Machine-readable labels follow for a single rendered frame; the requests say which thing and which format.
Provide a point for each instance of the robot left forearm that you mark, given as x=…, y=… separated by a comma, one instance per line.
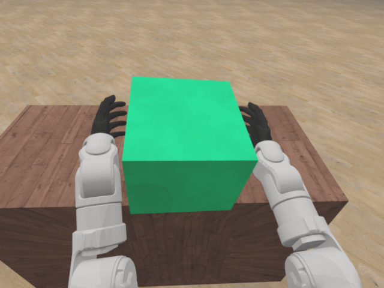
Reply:
x=98, y=199

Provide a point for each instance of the robot right upper arm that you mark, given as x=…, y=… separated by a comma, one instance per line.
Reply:
x=320, y=268

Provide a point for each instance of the robot left hand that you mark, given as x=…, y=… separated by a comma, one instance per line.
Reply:
x=103, y=116

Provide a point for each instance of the robot right hand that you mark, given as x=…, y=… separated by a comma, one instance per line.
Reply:
x=259, y=130

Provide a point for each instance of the pedestal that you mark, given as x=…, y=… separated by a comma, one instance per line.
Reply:
x=39, y=158

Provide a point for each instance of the carton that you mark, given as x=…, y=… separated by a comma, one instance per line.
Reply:
x=186, y=146

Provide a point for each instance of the robot left upper arm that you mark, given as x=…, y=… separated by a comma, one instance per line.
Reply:
x=108, y=272

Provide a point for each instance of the robot right forearm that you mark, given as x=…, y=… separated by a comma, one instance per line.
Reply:
x=299, y=225

